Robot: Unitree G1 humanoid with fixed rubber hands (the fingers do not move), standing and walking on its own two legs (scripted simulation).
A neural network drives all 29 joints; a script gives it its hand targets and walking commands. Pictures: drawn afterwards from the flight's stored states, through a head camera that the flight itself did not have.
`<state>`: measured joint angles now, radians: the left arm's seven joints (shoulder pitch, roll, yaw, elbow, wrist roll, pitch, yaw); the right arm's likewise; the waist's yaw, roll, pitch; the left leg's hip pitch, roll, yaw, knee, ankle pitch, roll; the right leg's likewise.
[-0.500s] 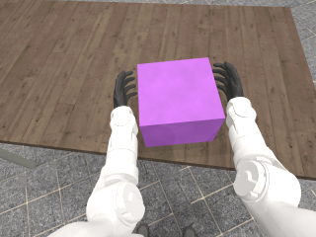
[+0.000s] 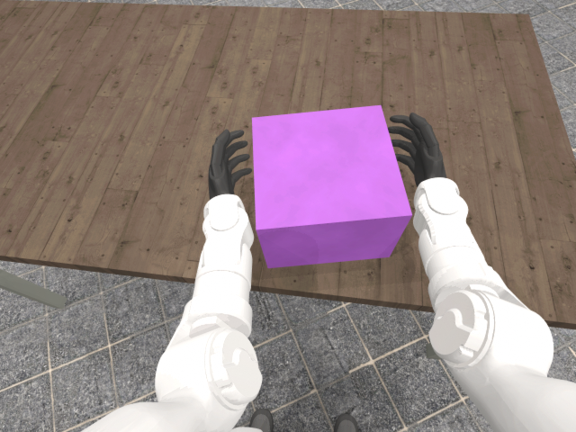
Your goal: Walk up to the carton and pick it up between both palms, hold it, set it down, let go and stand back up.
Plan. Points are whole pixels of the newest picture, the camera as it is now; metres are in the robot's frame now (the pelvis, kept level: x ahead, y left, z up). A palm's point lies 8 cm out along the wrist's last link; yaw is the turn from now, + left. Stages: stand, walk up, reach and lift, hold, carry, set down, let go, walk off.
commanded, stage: reach and lift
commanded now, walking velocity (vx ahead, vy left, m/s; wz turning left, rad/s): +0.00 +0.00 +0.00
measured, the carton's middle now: (322, 189) +0.44 +0.04 +0.00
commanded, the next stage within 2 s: none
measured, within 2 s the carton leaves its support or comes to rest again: leaves its support in 1.38 s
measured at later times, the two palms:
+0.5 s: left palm (223, 193) +0.39 +0.17 +0.05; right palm (429, 175) +0.45 -0.11 +0.05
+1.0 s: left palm (224, 195) +0.39 +0.17 +0.05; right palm (431, 180) +0.44 -0.11 +0.05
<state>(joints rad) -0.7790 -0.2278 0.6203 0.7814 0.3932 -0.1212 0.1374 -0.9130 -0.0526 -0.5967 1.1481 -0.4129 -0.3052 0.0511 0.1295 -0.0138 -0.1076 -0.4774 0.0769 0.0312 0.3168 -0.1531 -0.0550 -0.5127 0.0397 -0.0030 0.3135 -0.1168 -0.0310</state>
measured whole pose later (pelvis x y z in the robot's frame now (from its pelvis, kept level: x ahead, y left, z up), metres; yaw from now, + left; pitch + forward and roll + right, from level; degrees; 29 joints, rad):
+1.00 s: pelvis -0.02 +0.00 -0.01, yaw +1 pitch +24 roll +0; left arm -0.87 -0.08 0.47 1.13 0.17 -0.36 0.18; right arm -1.02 -0.16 -0.33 1.49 -0.21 -0.53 -0.09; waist 0.13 0.00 -0.24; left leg -0.67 0.08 0.01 0.38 -0.13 -0.06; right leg -0.68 0.04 -0.03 0.33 -0.08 -0.04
